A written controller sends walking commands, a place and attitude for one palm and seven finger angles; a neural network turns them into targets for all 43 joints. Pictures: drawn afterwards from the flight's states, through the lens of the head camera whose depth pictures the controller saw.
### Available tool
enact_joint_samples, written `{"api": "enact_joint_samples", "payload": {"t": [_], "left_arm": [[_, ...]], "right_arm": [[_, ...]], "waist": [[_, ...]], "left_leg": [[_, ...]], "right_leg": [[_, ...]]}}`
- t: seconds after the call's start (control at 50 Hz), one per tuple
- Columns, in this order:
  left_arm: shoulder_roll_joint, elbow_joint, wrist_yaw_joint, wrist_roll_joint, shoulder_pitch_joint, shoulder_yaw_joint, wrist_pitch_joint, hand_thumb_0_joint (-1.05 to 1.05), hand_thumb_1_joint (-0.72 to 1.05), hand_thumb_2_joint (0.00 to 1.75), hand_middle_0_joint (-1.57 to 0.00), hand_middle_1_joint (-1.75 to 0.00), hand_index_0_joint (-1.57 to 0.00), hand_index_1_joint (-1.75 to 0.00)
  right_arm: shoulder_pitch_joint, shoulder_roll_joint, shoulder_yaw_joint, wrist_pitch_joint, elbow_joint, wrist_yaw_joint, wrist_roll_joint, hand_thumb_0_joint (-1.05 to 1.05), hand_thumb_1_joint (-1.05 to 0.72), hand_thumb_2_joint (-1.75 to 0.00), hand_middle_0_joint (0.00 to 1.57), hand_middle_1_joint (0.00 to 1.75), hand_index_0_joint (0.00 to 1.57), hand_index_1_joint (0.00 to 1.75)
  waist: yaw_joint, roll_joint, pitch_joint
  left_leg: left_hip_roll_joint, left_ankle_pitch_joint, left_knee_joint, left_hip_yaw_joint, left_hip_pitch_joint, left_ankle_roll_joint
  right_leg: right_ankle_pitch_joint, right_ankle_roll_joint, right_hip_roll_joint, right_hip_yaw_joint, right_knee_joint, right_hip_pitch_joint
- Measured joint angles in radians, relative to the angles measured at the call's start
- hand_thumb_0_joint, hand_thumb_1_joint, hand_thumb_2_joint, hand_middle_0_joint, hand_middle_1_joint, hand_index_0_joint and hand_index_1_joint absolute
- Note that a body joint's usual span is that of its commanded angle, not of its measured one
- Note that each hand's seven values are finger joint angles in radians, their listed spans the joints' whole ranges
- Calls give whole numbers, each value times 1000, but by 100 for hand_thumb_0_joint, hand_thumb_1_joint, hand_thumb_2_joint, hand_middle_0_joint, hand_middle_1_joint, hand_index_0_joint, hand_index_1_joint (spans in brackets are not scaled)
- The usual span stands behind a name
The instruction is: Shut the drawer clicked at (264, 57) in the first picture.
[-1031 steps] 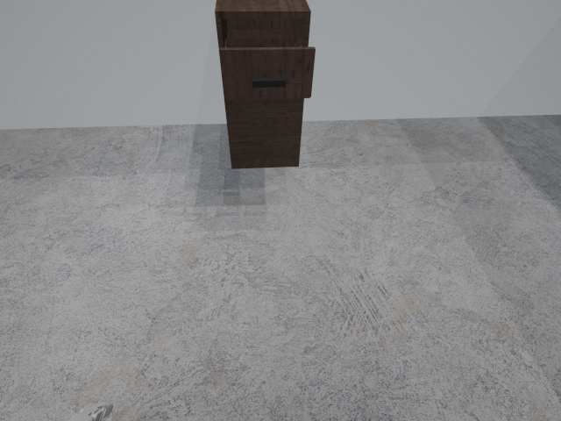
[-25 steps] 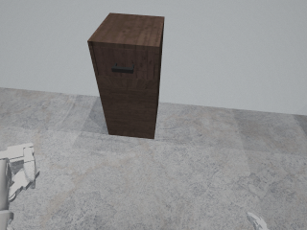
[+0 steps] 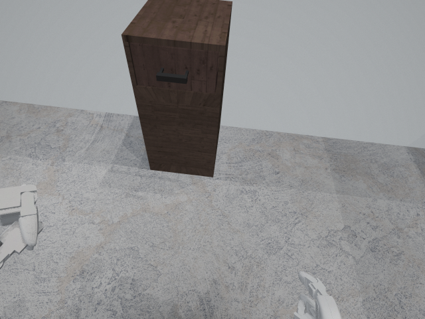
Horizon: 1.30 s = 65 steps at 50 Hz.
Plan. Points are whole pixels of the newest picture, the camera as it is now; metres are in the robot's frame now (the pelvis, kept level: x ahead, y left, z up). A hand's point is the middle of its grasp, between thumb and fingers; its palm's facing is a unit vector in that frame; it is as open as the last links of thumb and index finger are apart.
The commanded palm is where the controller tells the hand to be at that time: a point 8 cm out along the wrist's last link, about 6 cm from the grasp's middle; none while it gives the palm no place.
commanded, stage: let the arm hang, fingers relaxed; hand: left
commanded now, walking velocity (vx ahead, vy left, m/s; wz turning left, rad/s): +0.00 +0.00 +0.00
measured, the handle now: (173, 74) +0.95 +0.19 -0.08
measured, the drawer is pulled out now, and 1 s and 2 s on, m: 0.00 0.00 0.00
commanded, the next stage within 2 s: look to check the result in 1.12 s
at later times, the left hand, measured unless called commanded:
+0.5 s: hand out of the picture -0.02 +0.21 -0.16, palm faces +0.06 -0.97 -0.24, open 4.3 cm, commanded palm none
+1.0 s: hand out of the picture -0.02 +0.18 -0.17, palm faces +0.05 -0.99 -0.16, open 7.3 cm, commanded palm none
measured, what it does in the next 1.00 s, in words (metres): stands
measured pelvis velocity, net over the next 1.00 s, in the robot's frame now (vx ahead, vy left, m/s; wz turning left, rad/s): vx -0.02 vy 0.02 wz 0.01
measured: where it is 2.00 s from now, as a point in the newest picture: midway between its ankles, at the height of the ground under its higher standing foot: outside the picture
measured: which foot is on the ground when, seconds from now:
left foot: down 0.00-1.00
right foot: down 0.00-1.00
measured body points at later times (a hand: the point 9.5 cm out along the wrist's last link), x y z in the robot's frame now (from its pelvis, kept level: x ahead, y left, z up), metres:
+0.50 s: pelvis -0.02 +0.01 +0.01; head +0.00 +0.02 +0.46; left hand -0.03 +0.26 -0.14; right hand +0.00 -0.23 -0.14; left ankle +0.02 +0.12 -0.73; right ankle +0.01 -0.10 -0.73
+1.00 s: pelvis -0.02 +0.02 +0.01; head -0.01 +0.02 +0.46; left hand -0.02 +0.23 -0.15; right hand -0.04 -0.18 -0.15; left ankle +0.02 +0.12 -0.73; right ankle +0.01 -0.10 -0.73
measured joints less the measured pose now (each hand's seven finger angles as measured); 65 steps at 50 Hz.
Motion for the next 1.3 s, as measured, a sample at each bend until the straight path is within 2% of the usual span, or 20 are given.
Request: {"api": "enact_joint_samples", "payload": {"t": [0.02, 0.04, 0.06, 0.1, 0.14, 0.18, 0.22, 0.28, 0.3, 0.34, 0.44, 0.6, 0.78, 0.96, 1.3], "left_arm": [[2, -8, -3, -1, 14, 2, -10, 2, 89, 90, -141, -160, -141, -160], [11, 42, -24, 15, -4, -21, -29, 2, 89, 90, -141, -160, -141, -160], [15, 140, -56, 31, -50, -68, -20, 1, 89, 90, -141, -159, -141, -160], [-20, 398, -105, 47, -152, -165, 59, 1, 89, 90, -139, -158, -140, -159], [-83, 679, -128, 53, -242, -231, 147, 0, 89, 90, -137, -156, -137, -156], [-139, 923, -137, 57, -297, -273, 214, 1, 90, 90, -132, -152, -132, -152], [-178, 1106, -143, 57, -315, -309, 253, 1, 90, 90, -127, -146, -127, -147], [-223, 1302, -144, 51, -312, -354, 269, 1, 90, 90, -117, -137, -117, -137], [-223, 1338, -116, 54, -316, -336, 256, 2, 90, 90, -113, -136, -114, -133], [-193, 1402, -116, 47, -327, -324, 245, 2, 90, 90, -106, -132, -107, -125], [-166, 1552, -138, 39, -312, -336, 238, 2, 90, 90, -88, -111, -88, -105], [-195, 1709, -142, 35, -267, -354, 232, 1, 90, 90, -57, -72, -57, -71], [-248, 1764, -135, 34, -286, -362, 216, 1, 90, 90, -29, -40, -29, -40], [-287, 1767, -132, 35, -323, -362, 205, 1, 90, 90, -21, -31, -21, -32], [-277, 1783, -126, 33, -320, -351, 200, 1, 91, 90, -20, -30, -20, -30]], "right_arm": [[-4, -5, -2, 4, 2, 2, 0, 1, -91, -90, 20, 30, 21, 30], [-6, -17, -16, -9, 24, 19, 1, 1, -91, -90, 20, 30, 21, 30], [-10, -35, -33, -5, 53, 36, 2, 1, -91, -90, 20, 30, 21, 30], [-24, -78, -57, 34, 108, 53, 0, 1, -91, -90, 20, 30, 21, 30], [-37, -105, -70, 79, 152, 57, -6, 1, -91, -90, 20, 30, 21, 30], [-37, -109, -69, 113, 181, 55, -15, 1, -91, -90, 20, 30, 21, 30], [-25, -96, -63, 132, 201, 54, -22, 1, -91, -90, 20, 30, 20, 30], [-2, -70, -50, 143, 237, 48, -27, 1, -91, -90, 20, 30, 20, 30], [8, -60, -47, 145, 251, 45, -27, 1, -91, -90, 20, 30, 20, 30], [27, -45, -41, 151, 285, 41, -27, 0, -91, -90, 19, 30, 20, 30], [53, -36, -48, 167, 353, 31, -27, 0, -91, -90, 19, 30, 20, 30], [71, -17, -53, 162, 426, 25, -19, 0, -91, -90, 19, 30, 20, 30], [72, 19, -52, 149, 478, 19, -18, 0, -91, -90, 20, 30, 20, 30], [87, 40, -58, 139, 503, 13, -18, 0, -91, -90, 19, 30, 20, 30], [90, 41, -65, 133, 518, 7, -15, 0, -91, -90, 19, 30, 20, 30]], "waist": [[-5, 17, 1], [-3, 34, -15], [3, 56, -36], [2, 104, -76], [-8, 127, -92], [-14, 113, -84], [-21, 75, -66], [-23, 18, -33], [-19, 4, -22], [-4, -11, -4], [12, 16, 15], [16, 62, 6], [14, 65, -10], [3, 49, -16], [1, 55, -1]], "left_leg": [[11, -5, 7, -8, -4, -4], [15, -9, 34, -13, -26, -4], [15, -16, 63, -15, -46, -6], [13, -46, 85, -23, -62, -8], [0, -74, 96, -27, -66, 3], [-10, -66, 99, -19, -52, 9], [-16, -60, 83, -12, -28, 10], [-13, -36, 41, -11, 2, 6], [-9, -25, 28, -17, 4, 5], [-1, -2, 0, -28, 8, 2], [6, 37, -52, -35, 13, 4], [-8, 64, -107, -15, 46, 18], [-17, 73, -130, 4, 64, 25], [-18, 71, -135, 11, 68, 25], [-11, 64, -144, 8, 87, 16]], "right_leg": [[13, -15, 12, -8, -15, 7], [14, -23, 16, -14, -18, -3], [7, -26, 13, -20, -9, -19], [-18, -23, 6, -32, 26, -46], [-44, -15, -8, -38, 69, -62], [-57, -10, -20, -30, 90, -56], [-57, -10, -26, -24, 91, -42], [-33, -13, -21, -23, 52, -14], [-19, -16, -16, -30, 30, -6], [12, -20, -6, -40, -18, 9], [72, -19, 5, -47, -110, 34], [97, -5, -8, -28, -149, 54], [97, 2, -18, -9, -145, 54], [92, 3, -19, -2, -139, 51], [81, -5, -12, -4, -144, 67]]}}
